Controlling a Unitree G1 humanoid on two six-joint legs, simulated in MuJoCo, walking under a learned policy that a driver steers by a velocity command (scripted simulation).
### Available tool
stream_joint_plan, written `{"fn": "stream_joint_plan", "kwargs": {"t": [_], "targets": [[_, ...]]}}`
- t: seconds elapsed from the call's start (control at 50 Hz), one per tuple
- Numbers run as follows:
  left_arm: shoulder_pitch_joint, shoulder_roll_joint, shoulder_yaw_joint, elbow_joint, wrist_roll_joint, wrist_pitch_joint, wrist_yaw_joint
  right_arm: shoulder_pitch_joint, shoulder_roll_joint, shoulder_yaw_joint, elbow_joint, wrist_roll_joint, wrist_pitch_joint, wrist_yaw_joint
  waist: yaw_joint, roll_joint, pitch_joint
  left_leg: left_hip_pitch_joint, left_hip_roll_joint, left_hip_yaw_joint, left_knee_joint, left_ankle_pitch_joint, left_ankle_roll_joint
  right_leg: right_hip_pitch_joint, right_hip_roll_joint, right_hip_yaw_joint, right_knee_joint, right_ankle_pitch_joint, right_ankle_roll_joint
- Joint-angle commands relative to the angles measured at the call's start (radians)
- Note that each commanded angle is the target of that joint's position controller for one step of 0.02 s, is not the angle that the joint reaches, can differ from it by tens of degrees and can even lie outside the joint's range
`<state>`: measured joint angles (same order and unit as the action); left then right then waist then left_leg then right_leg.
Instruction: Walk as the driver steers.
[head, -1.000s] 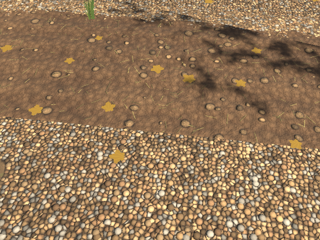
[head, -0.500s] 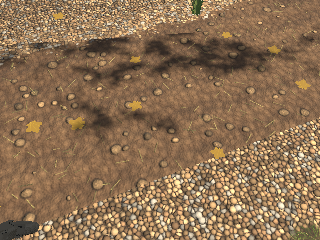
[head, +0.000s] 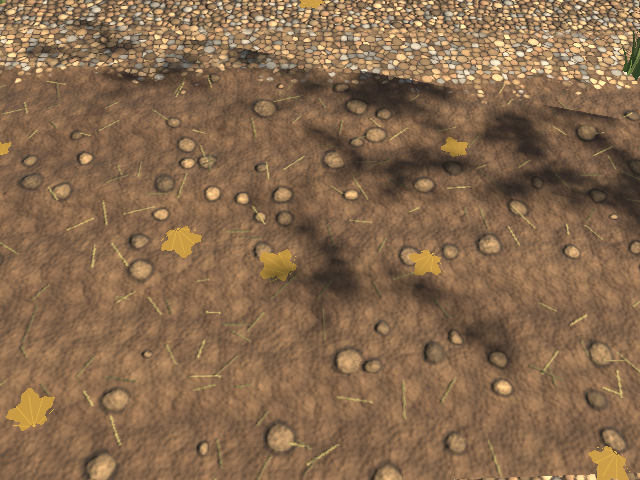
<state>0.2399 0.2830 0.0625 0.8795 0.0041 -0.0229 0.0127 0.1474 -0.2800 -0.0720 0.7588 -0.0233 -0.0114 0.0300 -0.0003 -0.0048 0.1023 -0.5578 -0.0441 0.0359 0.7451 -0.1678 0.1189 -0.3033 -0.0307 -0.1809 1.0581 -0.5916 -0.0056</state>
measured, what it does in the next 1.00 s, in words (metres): steps on the spot: right foot, then left foot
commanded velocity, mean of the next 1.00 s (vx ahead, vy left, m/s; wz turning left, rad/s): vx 0.02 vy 0.00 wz -0.05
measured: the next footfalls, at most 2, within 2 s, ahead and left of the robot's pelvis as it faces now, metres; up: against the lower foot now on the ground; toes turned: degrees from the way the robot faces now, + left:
right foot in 0.52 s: +0.14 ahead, -0.13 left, +0.00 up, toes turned +17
left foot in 0.96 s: +0.15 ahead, +0.06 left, +0.00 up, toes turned -16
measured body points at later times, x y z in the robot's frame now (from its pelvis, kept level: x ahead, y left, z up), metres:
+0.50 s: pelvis +0.08 -0.03 +0.04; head +0.09 -0.03 +0.49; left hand +0.10 +0.26 -0.09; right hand +0.27 -0.25 -0.08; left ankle +0.12 +0.06 -0.70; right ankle +0.11 -0.15 -0.69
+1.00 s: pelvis +0.09 -0.02 +0.04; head +0.14 -0.02 +0.48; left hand +0.22 +0.27 -0.09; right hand +0.22 -0.32 -0.05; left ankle +0.12 +0.07 -0.70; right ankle +0.09 -0.14 -0.68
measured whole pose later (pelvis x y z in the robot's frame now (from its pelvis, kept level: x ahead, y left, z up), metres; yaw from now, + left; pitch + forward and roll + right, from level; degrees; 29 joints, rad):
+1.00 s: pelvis +0.09 -0.02 +0.04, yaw -9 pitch +2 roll +0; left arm 0.25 0.35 0.11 0.78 0.01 0.06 0.00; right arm 0.10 -0.31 -0.02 0.73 -0.02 0.01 -0.05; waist 0.03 -0.03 0.06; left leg -0.27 -0.09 -0.10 0.47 -0.21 0.04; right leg -0.36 0.19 0.32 0.68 -0.41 0.01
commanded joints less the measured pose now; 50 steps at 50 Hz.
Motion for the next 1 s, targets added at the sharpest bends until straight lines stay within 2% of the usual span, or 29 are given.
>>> {"fn": "stream_joint_plan", "kwargs": {"t": [0.02, 0.04, 0.06, 0.08, 0.1, 0.14, 0.18, 0.22, 0.26, 0.34, 0.42, 0.44, 0.48, 0.5, 0.52, 0.54, 0.56, 0.58, 0.62, 0.68, 0.72, 0.8, 0.86, 0.9, 0.92, 0.94, 0.96, 0.98, 1.0], "targets": [[0.073, 0.043, -0.014, -0.135, 0.030, 0.040, 0.007, 0.187, -0.221, -0.058, -0.054, 0.020, 0.035, -0.008, -0.047, 0.136, -0.362, 0.580, 0.392, -0.716, -0.343, 0.617, 0.313, -0.391, 0.063, 0.239, 0.438, -0.061, 0.037], [0.018, 0.065, -0.011, -0.145, 0.033, 0.045, 0.014, 0.131, -0.172, -0.044, -0.065, 0.011, 0.048, -0.018, -0.038, 0.062, -0.246, 0.469, 0.327, -0.637, -0.364, 0.400, 0.268, -0.406, 0.041, 0.244, 0.379, 0.025, 0.036], [-0.017, 0.074, -0.010, -0.155, 0.041, 0.047, 0.020, 0.096, -0.144, -0.033, -0.063, 0.009, 0.056, -0.024, -0.010, 0.051, -0.172, 0.399, 0.258, -0.571, -0.387, 0.289, 0.208, -0.404, 0.019, 0.247, 0.285, 0.087, 0.037], [-0.003, 0.087, -0.008, -0.148, 0.047, 0.056, 0.021, 0.066, -0.127, -0.031, -0.072, 0.017, 0.061, -0.028, 0.008, 0.061, -0.150, 0.336, 0.206, -0.497, -0.414, 0.217, 0.152, -0.351, 0.005, 0.243, 0.204, 0.142, 0.034], [0.004, 0.087, -0.011, -0.150, 0.045, 0.069, 0.020, 0.072, -0.134, -0.032, -0.075, 0.015, 0.060, -0.028, 0.007, 0.100, -0.164, 0.292, 0.191, -0.490, -0.411, 0.269, 0.145, -0.292, 0.018, 0.234, 0.173, 0.162, 0.037], [-0.020, 0.077, -0.014, -0.161, 0.039, 0.078, 0.015, 0.089, -0.158, -0.042, -0.071, 0.018, 0.054, -0.021, 0.001, 0.054, -0.194, 0.313, 0.154, -0.471, -0.396, 0.305, 0.115, -0.267, 0.027, 0.247, 0.099, 0.191, 0.047], [-0.064, 0.074, -0.013, -0.180, 0.036, 0.078, 0.009, 0.094, -0.186, -0.054, -0.079, 0.019, 0.055, -0.019, -0.012, 0.039, -0.207, 0.342, 0.129, -0.494, -0.407, 0.195, 0.075, -0.273, 0.033, 0.264, 0.020, 0.227, 0.055], [-0.109, 0.072, -0.012, -0.198, 0.030, 0.081, 0.008, 0.090, -0.200, -0.062, -0.088, 0.021, 0.063, -0.024, -0.024, 0.069, -0.197, 0.351, 0.109, -0.539, -0.437, -0.005, 0.042, -0.289, 0.042, 0.285, -0.050, 0.251, 0.062], [-0.116, 0.076, -0.007, -0.195, 0.024, 0.083, 0.011, 0.079, -0.190, -0.062, -0.098, 0.015, 0.067, -0.026, -0.032, 0.101, -0.182, 0.353, 0.106, -0.556, -0.460, -0.133, 0.027, -0.297, 0.039, 0.287, -0.092, 0.274, 0.063], [-0.106, 0.082, -0.004, -0.180, 0.017, 0.075, 0.018, 0.095, -0.149, -0.045, -0.091, 0.004, 0.064, -0.028, -0.049, 0.140, -0.191, 0.351, 0.121, -0.555, -0.476, -0.191, 0.037, -0.237, 0.027, 0.269, -0.154, 0.270, 0.053], [-0.070, 0.055, -0.019, -0.149, 0.007, 0.068, 0.006, 0.070, -0.077, -0.004, -0.071, -0.016, 0.058, -0.033, -0.039, 0.136, -0.189, 0.275, 0.132, -0.502, -0.487, -0.176, 0.054, -0.043, 0.025, 0.225, -0.311, 0.212, 0.012], [-0.051, 0.052, -0.021, -0.134, 0.002, 0.067, 0.003, 0.074, -0.077, 0.002, -0.058, -0.020, 0.057, -0.034, -0.037, 0.139, -0.183, 0.257, 0.140, -0.492, -0.492, -0.185, 0.053, 0.017, 0.035, 0.215, -0.373, 0.213, 0.000], [-0.010, 0.064, -0.017, -0.113, -0.002, 0.063, -0.001, 0.073, -0.128, -0.004, -0.036, -0.015, 0.058, -0.046, -0.010, 0.112, -0.143, 0.223, 0.147, -0.462, -0.449, -0.144, 0.040, 0.115, 0.075, 0.192, -0.540, 0.276, -0.032], [-0.018, 0.078, -0.014, -0.117, 0.001, 0.057, 0.001, 0.091, -0.143, -0.006, -0.024, -0.010, 0.056, -0.055, -0.009, 0.086, -0.125, 0.226, 0.140, -0.447, -0.413, -0.095, 0.019, 0.131, 0.081, 0.225, -0.630, 0.298, -0.049], [-0.025, 0.110, -0.008, -0.128, 0.011, 0.046, 0.002, 0.090, -0.143, -0.007, -0.025, -0.006, 0.050, -0.062, -0.014, 0.038, -0.113, 0.234, 0.116, -0.407, -0.324, -0.037, -0.012, 0.121, 0.023, 0.327, -0.689, 0.326, -0.070], [-0.037, 0.200, 0.010, -0.146, 0.020, 0.036, 0.000, 0.101, -0.119, -0.002, -0.048, 0.007, 0.043, -0.063, -0.038, -0.121, -0.138, 0.194, 0.014, -0.268, -0.161, -0.072, -0.057, 0.120, -0.151, 0.572, -0.761, 0.441, -0.127], [-0.025, 0.237, 0.029, -0.129, 0.018, 0.038, -0.010, 0.020, -0.131, -0.006, -0.074, 0.008, 0.039, -0.064, -0.018, -0.199, -0.062, 0.118, -0.081, -0.123, -0.094, -0.195, -0.086, 0.056, -0.259, 0.724, -0.778, 0.626, -0.208], [0.019, 0.219, 0.035, -0.124, 0.013, 0.035, -0.018, -0.010, -0.145, -0.011, -0.082, 0.000, 0.035, -0.065, 0.013, -0.178, -0.068, 0.075, -0.069, -0.115, 0.056, -0.293, -0.101, 0.084, -0.278, 0.771, -0.779, 0.690, -0.246], [0.031, 0.201, 0.044, -0.117, 0.005, 0.043, -0.016, -0.019, -0.117, -0.009, -0.076, 0.005, 0.039, -0.057, 0.003, -0.104, -0.077, 0.017, -0.050, -0.138, 0.207, -0.284, -0.125, 0.124, -0.185, 0.688, -0.740, 0.687, -0.221], [0.041, 0.184, 0.056, -0.124, 0.000, 0.057, -0.011, -0.028, -0.085, 0.005, -0.080, 0.004, 0.044, -0.054, 0.004, -0.113, -0.122, -0.022, -0.042, -0.129, 0.237, -0.251, -0.151, 0.202, -0.090, 0.640, -0.696, 0.765, -0.186], [0.082, 0.178, 0.064, -0.118, -0.002, 0.062, -0.009, -0.071, -0.076, 0.014, -0.096, 0.009, 0.042, -0.056, 0.029, -0.120, -0.142, -0.042, -0.044, -0.127, 0.182, -0.254, -0.162, 0.257, -0.069, 0.667, -0.684, 0.769, -0.181], [0.110, 0.204, 0.084, -0.124, 0.002, 0.071, -0.005, -0.116, -0.090, 0.023, -0.112, 0.020, 0.028, -0.058, 0.053, -0.140, -0.177, -0.005, -0.057, -0.143, 0.050, -0.259, -0.160, 0.298, -0.055, 0.750, -0.662, 0.754, -0.179], [0.073, 0.217, 0.093, -0.139, 0.005, 0.073, -0.013, -0.094, -0.107, 0.024, -0.106, 0.027, 0.017, -0.064, 0.039, -0.156, -0.187, 0.114, -0.077, -0.147, -0.060, -0.242, -0.144, 0.233, -0.037, 0.803, -0.657, 0.757, -0.157], [0.024, 0.216, 0.093, -0.154, 0.006, 0.073, -0.018, -0.043, -0.117, 0.024, -0.093, 0.029, 0.012, -0.072, 0.008, -0.164, -0.187, 0.246, -0.082, -0.152, -0.187, -0.207, -0.133, 0.154, -0.012, 0.829, -0.657, 0.697, -0.122], [-0.015, 0.209, 0.089, -0.161, 0.001, 0.074, -0.017, 0.010, -0.119, 0.024, -0.075, 0.027, 0.007, -0.079, -0.029, -0.156, -0.187, 0.352, -0.071, -0.144, -0.311, -0.137, -0.126, 0.094, 0.015, 0.807, -0.644, 0.620, -0.087], [-0.020, 0.182, 0.080, -0.165, -0.004, 0.072, -0.014, 0.044, -0.145, 0.017, -0.061, 0.019, 0.001, -0.087, -0.039, -0.114, -0.190, 0.482, 0.000, -0.183, -0.432, -0.071, -0.108, -0.004, 0.062, 0.758, -0.597, 0.474, -0.041], [0.070, 0.102, 0.060, -0.156, -0.002, 0.068, -0.011, 0.012, -0.214, 0.007, -0.075, 0.009, 0.002, -0.096, 0.021, 0.100, -0.209, 0.578, 0.235, -0.417, -0.531, -0.127, -0.046, -0.113, 0.175, 0.585, -0.405, 0.130, 0.010], [0.094, 0.135, 0.065, -0.167, 0.007, 0.066, -0.002, -0.044, -0.277, -0.001, -0.106, -0.004, 0.013, -0.091, 0.026, 0.190, -0.199, 0.524, 0.417, -0.653, -0.536, -0.067, 0.065, -0.237, 0.267, 0.397, -0.221, -0.025, 0.026], [0.056, 0.203, 0.076, -0.158, 0.026, 0.067, 0.000, -0.011, -0.226, 0.003, -0.084, -0.007, 0.019, -0.084, 0.016, 0.125, -0.175, 0.462, 0.423, -0.616, -0.488, 0.063, 0.124, -0.221, 0.171, 0.369, -0.077, 0.014, 0.029]]}}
